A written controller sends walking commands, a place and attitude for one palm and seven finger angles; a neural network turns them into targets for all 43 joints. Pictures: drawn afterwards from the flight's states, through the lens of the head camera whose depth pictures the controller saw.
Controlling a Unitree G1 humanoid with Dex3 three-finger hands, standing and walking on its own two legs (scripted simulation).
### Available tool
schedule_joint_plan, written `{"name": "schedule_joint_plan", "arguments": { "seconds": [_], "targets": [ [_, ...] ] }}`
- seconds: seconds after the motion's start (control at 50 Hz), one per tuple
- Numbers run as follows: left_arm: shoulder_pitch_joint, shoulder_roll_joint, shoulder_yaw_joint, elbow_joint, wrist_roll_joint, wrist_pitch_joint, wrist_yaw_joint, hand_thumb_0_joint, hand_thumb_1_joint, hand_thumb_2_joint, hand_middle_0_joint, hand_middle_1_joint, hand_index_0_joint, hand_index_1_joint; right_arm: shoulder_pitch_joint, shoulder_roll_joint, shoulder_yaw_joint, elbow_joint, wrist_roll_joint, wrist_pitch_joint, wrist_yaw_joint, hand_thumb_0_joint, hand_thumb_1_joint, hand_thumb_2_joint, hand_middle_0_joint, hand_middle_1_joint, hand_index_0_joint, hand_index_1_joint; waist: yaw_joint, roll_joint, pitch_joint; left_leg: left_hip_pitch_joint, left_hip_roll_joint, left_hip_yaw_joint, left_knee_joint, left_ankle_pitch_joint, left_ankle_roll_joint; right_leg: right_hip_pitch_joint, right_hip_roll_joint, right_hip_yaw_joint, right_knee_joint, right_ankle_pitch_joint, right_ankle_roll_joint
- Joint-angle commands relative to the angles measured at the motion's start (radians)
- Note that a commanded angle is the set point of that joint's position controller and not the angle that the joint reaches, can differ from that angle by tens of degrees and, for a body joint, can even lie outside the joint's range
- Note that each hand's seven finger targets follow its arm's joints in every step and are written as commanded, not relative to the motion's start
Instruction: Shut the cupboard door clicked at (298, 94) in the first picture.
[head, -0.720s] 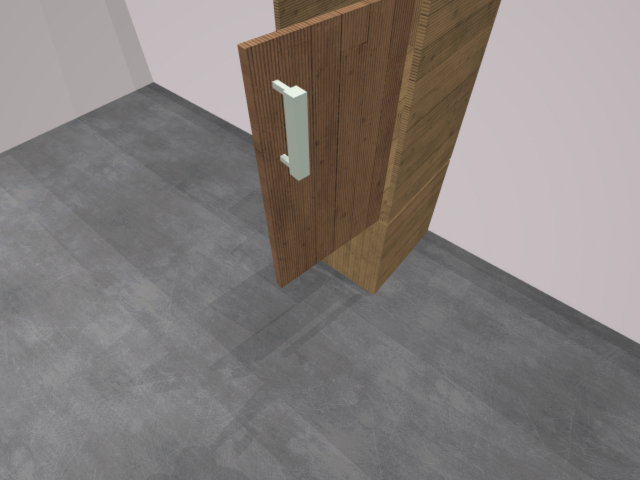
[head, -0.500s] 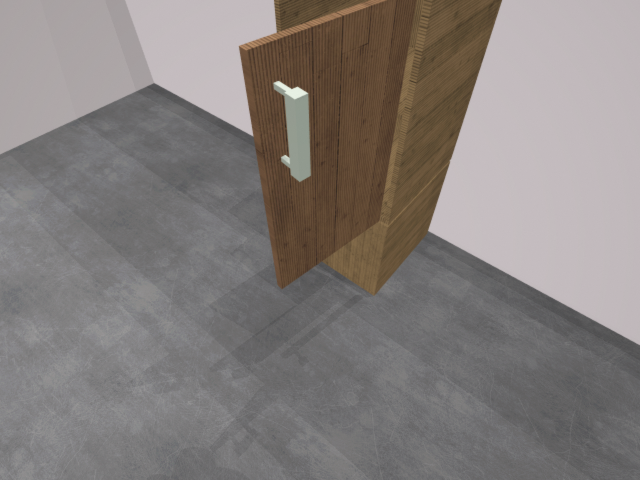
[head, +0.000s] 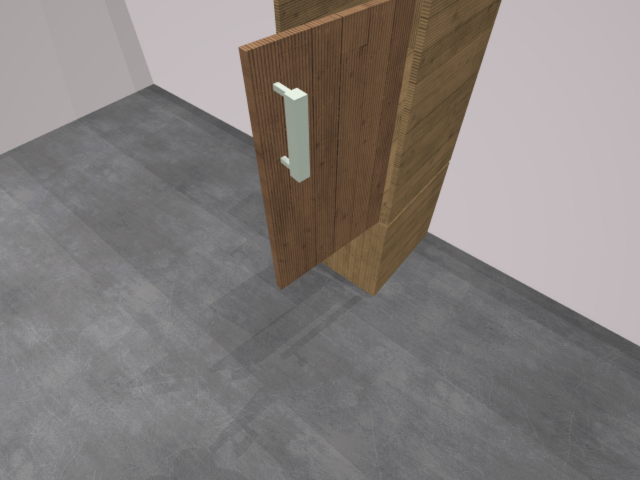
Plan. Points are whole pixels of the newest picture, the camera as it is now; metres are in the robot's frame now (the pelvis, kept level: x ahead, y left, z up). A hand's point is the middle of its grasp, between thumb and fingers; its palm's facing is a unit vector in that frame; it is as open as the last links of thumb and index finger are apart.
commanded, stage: look at it before walking up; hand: left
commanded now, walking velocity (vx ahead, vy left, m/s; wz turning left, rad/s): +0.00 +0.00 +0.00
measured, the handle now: (290, 133) +0.60 +0.08 +0.10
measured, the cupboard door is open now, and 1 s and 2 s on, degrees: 80 80 80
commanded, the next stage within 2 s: walk to a spot facing it in 0.12 s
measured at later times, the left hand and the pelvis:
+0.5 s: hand out of the picture +0.03 +0.20 -0.18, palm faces -0.06 -0.97 -0.25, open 7.4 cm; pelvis -0.01 +0.00 -0.01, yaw -6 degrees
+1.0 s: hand out of the picture +0.06 +0.16 -0.16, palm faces -0.27 -0.92 -0.28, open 7.4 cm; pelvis -0.03 -0.02 +0.00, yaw -21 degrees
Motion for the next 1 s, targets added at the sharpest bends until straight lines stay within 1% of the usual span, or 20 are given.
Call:
{"name": "schedule_joint_plan", "arguments": {
  "seconds": [0.0,0.2,0.22,0.28,0.38,0.46,0.5,0.52,0.54,0.56,0.58,0.6,0.62,0.64,0.66,0.7,0.72,0.76,0.82,0.98],
  "targets": [
    [0.032,0.163,0.026,-0.035,-0.003,-0.011,0.015,0.000,0.900,0.900,-0.200,-0.300,-0.200,-0.300,-0.001,-0.150,-0.031,-0.037,-0.005,-0.021,-0.011,0.000,-0.900,-0.900,0.200,0.300,0.200,0.300,0.001,-0.019,-0.044,0.107,0.111,-0.098,-0.012,0.190,0.037,-0.109,-0.136,0.085,-0.073,0.224,-0.006],
    [0.030,0.164,0.027,-0.035,-0.005,-0.011,0.017,0.000,0.900,0.900,-0.200,-0.300,-0.200,-0.300,0.003,-0.150,-0.033,-0.037,-0.004,-0.021,-0.014,0.000,-0.900,-0.900,0.200,0.300,0.200,0.300,0.002,-0.018,-0.052,0.109,0.110,-0.091,-0.002,0.213,0.037,-0.095,-0.140,0.080,-0.064,0.280,-0.003],
    [0.032,0.165,0.028,-0.037,-0.005,-0.010,0.017,0.000,0.900,0.900,-0.200,-0.300,-0.200,-0.300,0.004,-0.153,-0.033,-0.037,-0.005,-0.020,-0.015,0.000,-0.900,-0.900,0.200,0.300,0.200,0.300,0.000,-0.015,-0.056,0.119,0.116,-0.085,0.002,0.211,0.036,-0.104,-0.136,0.094,-0.064,0.283,-0.006],
    [0.061,0.099,0.024,-0.041,-0.004,0.015,0.022,0.000,0.900,0.900,-0.200,-0.300,-0.200,-0.300,0.058,-0.074,-0.026,-0.031,-0.008,-0.004,-0.022,0.000,-0.900,-0.900,0.200,0.300,0.200,0.300,-0.006,-0.016,-0.056,0.105,0.129,-0.043,0.053,0.212,0.021,-0.126,-0.134,0.115,-0.015,0.346,-0.002],
    [0.070,0.118,0.054,-0.091,0.003,0.041,0.015,0.000,0.900,0.900,-0.200,-0.300,-0.200,-0.300,0.072,-0.100,-0.056,-0.082,-0.010,0.013,-0.033,0.000,-0.900,-0.900,0.200,0.300,0.200,0.300,-0.005,-0.010,-0.057,0.057,0.155,-0.006,0.125,0.152,0.023,-0.175,-0.120,0.163,0.092,0.357,-0.023],
    [0.066,0.096,0.064,-0.135,0.007,0.053,0.004,0.000,0.900,0.900,-0.200,-0.300,-0.200,-0.300,0.080,-0.119,-0.073,-0.127,-0.013,0.014,-0.037,0.000,-0.900,-0.900,0.200,0.300,0.200,0.300,-0.001,0.062,-0.053,0.054,0.227,-0.063,0.083,0.089,0.066,-0.275,-0.053,0.150,0.210,0.196,-0.010],
    [0.066,0.078,0.067,-0.156,0.009,0.060,-0.005,0.000,0.900,0.900,-0.200,-0.300,-0.200,-0.300,0.090,-0.136,-0.083,-0.142,-0.018,0.012,-0.037,0.000,-0.900,-0.900,0.200,0.300,0.200,0.300,0.003,0.143,-0.053,0.027,0.307,-0.133,0.020,0.040,0.116,-0.316,-0.014,0.111,0.342,0.018,0.000],
    [0.068,0.064,0.069,-0.163,0.009,0.065,-0.011,0.000,0.900,0.900,-0.200,-0.300,-0.200,-0.300,0.093,-0.142,-0.088,-0.151,-0.020,0.008,-0.036,0.000,-0.900,-0.900,0.200,0.300,0.200,0.300,0.006,0.177,-0.067,0.013,0.354,-0.159,-0.020,0.026,0.148,-0.324,0.000,0.070,0.433,-0.152,0.008],
    [0.062,0.050,0.070,-0.174,0.009,0.067,-0.016,0.000,0.900,0.900,-0.200,-0.300,-0.200,-0.300,0.091,-0.145,-0.090,-0.161,-0.023,0.004,-0.034,0.000,-0.900,-0.900,0.200,0.300,0.200,0.300,0.007,0.203,-0.079,0.005,0.381,-0.167,-0.044,0.031,0.172,-0.329,-0.006,0.050,0.496,-0.244,0.012],
    [0.065,0.044,0.072,-0.180,0.009,0.068,-0.019,0.000,0.900,0.900,-0.200,-0.300,-0.200,-0.300,0.078,-0.145,-0.091,-0.173,-0.023,0.001,-0.033,0.000,-0.900,-0.900,0.200,0.300,0.200,0.300,0.017,0.186,-0.079,-0.018,0.394,-0.150,-0.033,0.040,0.175,-0.312,-0.028,0.055,0.500,-0.258,0.009],
    [0.091,0.040,0.076,-0.176,0.011,0.065,-0.023,0.000,0.900,0.900,-0.200,-0.300,-0.200,-0.300,0.050,-0.143,-0.093,-0.184,-0.024,0.002,-0.032,0.000,-0.900,-0.900,0.200,0.300,0.200,0.300,0.039,0.146,-0.091,-0.065,0.380,-0.104,0.008,0.049,0.155,-0.255,-0.036,0.051,0.437,-0.205,0.009],
    [0.141,0.043,0.082,-0.167,0.012,0.061,-0.024,0.000,0.900,0.900,-0.200,-0.300,-0.200,-0.300,0.013,-0.139,-0.093,-0.200,-0.021,0.005,-0.030,0.000,-0.900,-0.900,0.200,0.300,0.200,0.300,0.072,0.097,-0.085,-0.126,0.331,-0.035,0.103,0.043,0.113,-0.175,-0.038,0.048,0.299,-0.085,0.012],
    [0.192,0.099,0.094,-0.157,0.021,0.052,-0.019,0.000,0.900,0.900,-0.200,-0.300,-0.200,-0.300,-0.021,-0.104,-0.092,-0.223,-0.011,0.016,-0.027,0.000,-0.900,-0.900,0.200,0.300,0.200,0.300,0.096,-0.106,-0.058,-0.241,0.206,0.050,0.292,-0.122,0.039,-0.129,-0.113,0.200,0.080,0.051,-0.009],
    [0.178,0.203,0.113,-0.167,0.032,0.045,-0.003,0.000,0.900,0.900,-0.200,-0.300,-0.200,-0.300,-0.042,-0.026,-0.082,-0.257,-0.003,0.021,-0.015,0.000,-0.900,-0.900,0.200,0.300,0.200,0.300,0.090,-0.384,-0.010,-0.410,0.029,0.141,0.554,-0.407,-0.043,-0.131,-0.356,0.545,-0.078,0.171,-0.090],
    [0.174,0.196,0.114,-0.173,0.018,0.044,0.009,0.000,0.900,0.900,-0.200,-0.300,-0.200,-0.300,-0.069,-0.066,-0.091,-0.262,-0.010,0.035,-0.014,0.000,-0.900,-0.900,0.200,0.300,0.200,0.300,0.100,-0.295,-0.012,-0.386,0.045,0.002,0.712,-0.424,-0.034,-0.202,-0.362,0.546,-0.065,0.207,-0.117],
    [0.080,0.140,0.100,-0.196,0.016,0.037,0.016,0.000,0.900,0.900,-0.200,-0.300,-0.200,-0.300,-0.053,-0.042,-0.090,-0.243,-0.008,0.032,-0.016,0.000,-0.900,-0.900,0.200,0.300,0.200,0.300,0.035,-0.143,0.005,-0.431,0.060,-0.040,0.811,-0.334,-0.042,-0.154,-0.286,0.458,0.042,0.444,-0.175],
    [0.079,0.128,0.097,-0.202,0.014,0.031,0.018,0.000,0.900,0.900,-0.200,-0.300,-0.200,-0.300,-0.042,-0.029,-0.087,-0.236,-0.008,0.030,-0.015,0.000,-0.900,-0.900,0.200,0.300,0.200,0.300,0.028,-0.114,-0.037,-0.419,0.060,-0.035,0.814,-0.308,-0.050,-0.113,-0.262,0.422,0.072,0.529,-0.175],
    [0.094,0.122,0.097,-0.203,0.013,0.027,0.023,0.000,0.900,0.900,-0.200,-0.300,-0.200,-0.300,-0.034,-0.016,-0.084,-0.238,-0.004,0.029,-0.014,0.000,-0.900,-0.900,0.200,0.300,0.200,0.300,0.031,-0.113,-0.103,-0.396,0.054,-0.019,0.770,-0.284,-0.060,-0.036,-0.232,0.387,0.099,0.617,-0.153],
    [0.134,0.128,0.101,-0.199,0.012,0.030,0.022,0.000,0.900,0.900,-0.200,-0.300,-0.200,-0.300,-0.069,-0.013,-0.082,-0.253,-0.002,0.034,-0.018,0.000,-0.900,-0.900,0.200,0.300,0.200,0.300,0.048,-0.129,-0.096,-0.391,0.039,-0.022,0.731,-0.276,-0.066,-0.025,-0.212,0.406,0.093,0.630,-0.137],
    [0.143,0.152,0.116,-0.218,0.021,0.037,0.019,0.000,0.900,0.900,-0.200,-0.300,-0.200,-0.300,-0.123,-0.021,-0.077,-0.307,0.009,0.015,-0.024,0.000,-0.900,-0.900,0.200,0.300,0.200,0.300,0.066,-0.146,-0.126,-0.312,0.009,-0.034,0.518,-0.336,-0.052,-0.006,-0.206,0.527,0.123,0.681,-0.176]
  ]
}}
